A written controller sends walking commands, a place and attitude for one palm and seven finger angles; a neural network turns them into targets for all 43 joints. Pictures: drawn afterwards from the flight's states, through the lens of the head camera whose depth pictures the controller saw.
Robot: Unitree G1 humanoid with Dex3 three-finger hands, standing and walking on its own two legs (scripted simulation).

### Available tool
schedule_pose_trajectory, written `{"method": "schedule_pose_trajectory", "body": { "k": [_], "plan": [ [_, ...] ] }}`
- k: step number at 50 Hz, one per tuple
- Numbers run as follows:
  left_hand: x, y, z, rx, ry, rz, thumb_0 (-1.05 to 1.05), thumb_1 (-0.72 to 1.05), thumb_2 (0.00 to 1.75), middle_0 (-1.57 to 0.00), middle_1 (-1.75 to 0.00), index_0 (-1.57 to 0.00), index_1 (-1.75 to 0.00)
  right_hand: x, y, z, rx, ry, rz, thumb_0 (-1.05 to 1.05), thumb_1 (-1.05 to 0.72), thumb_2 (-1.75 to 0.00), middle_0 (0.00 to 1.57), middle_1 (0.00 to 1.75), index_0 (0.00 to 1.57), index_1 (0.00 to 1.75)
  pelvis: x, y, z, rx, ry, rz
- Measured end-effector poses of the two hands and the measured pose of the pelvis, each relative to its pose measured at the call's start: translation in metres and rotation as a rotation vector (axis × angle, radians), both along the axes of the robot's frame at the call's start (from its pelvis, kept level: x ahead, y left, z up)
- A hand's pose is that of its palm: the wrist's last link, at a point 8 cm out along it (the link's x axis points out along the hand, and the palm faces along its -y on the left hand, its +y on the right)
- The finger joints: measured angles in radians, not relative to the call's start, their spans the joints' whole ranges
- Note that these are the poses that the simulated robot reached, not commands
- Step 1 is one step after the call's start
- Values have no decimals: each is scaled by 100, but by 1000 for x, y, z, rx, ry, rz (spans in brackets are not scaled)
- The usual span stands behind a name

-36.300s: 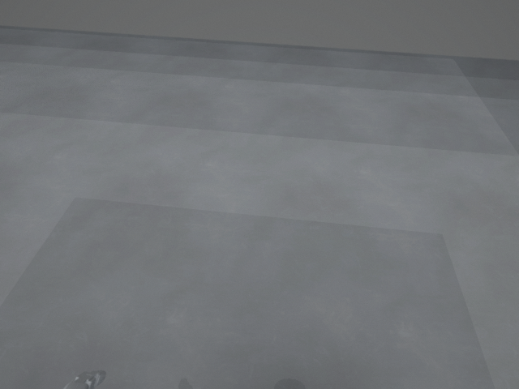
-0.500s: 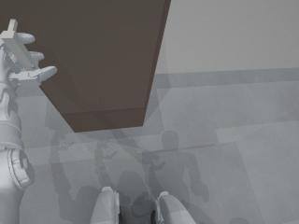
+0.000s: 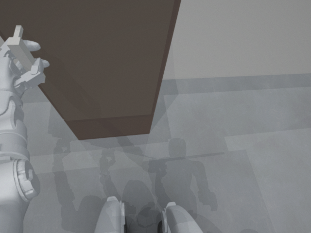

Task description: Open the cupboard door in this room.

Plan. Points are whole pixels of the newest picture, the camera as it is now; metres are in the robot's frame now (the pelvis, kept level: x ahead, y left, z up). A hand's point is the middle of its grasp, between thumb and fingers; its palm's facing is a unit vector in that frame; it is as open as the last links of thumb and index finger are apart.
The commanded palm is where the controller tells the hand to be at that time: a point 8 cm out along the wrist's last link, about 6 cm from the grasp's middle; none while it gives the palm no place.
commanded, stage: pull the door open along its arc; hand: left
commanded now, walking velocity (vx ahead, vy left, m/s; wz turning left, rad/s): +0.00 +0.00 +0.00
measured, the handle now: (30, 56) +0.54 +0.29 +0.07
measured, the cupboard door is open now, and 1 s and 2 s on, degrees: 0 46 48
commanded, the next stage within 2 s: open thumb and fingers to let go in 0.96 s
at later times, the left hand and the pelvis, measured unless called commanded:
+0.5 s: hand (49, 112) +0.38 +0.21 +0.07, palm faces +0.21 -0.98 +0.07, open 6.2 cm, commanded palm +0.33 +0.26 +0.06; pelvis +0.02 +0.00 +0.02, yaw +0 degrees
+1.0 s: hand (107, 160) +0.28 +0.09 +0.07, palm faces +0.47 -0.88 +0.02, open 6.2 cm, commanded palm +0.22 +0.12 +0.06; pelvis +0.00 -0.03 +0.02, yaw +5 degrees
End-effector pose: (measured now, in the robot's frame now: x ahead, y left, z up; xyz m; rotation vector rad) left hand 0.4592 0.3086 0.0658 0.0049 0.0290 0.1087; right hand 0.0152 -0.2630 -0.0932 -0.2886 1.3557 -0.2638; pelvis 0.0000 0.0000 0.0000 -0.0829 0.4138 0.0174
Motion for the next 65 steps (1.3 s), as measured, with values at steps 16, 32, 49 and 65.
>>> {"method": "schedule_pose_trajectory", "body": {
  "k": [16, 32, 49, 65],
  "plan": [
    [-49, -11, -1, 5, -10, -30, 1, 72, 74, -33, -134, -33, -135, 36, 5, 11, 53, -106, 0, 0, -90, -90, 20, 30, 20, 30, 13, 1, 14, 19, -45, -11],
    [-152, -89, -2, -73, -59, 339, 2, 69, 78, -31, -134, -34, -129, 144, 30, 17, 161, -408, 223, 1, -90, -90, 20, 30, 20, 30, 9, -6, 16, 50, -115, 15],
    [-223, -175, 3, -24, -10, 385, 2, 70, 75, -28, -131, -31, -132, 157, 27, 25, 202, -479, 298, 1, -90, -90, 20, 30, 20, 30, 3, -33, 21, 71, -183, 61],
    [-223, -190, 0, 15, -27, 405, 1, 50, 73, -36, -131, -35, -131, 168, 14, 12, 189, -483, 306, 1, -90, -90, 20, 30, 20, 30, 3, -49, 14, 91, -168, 70]
  ]
}}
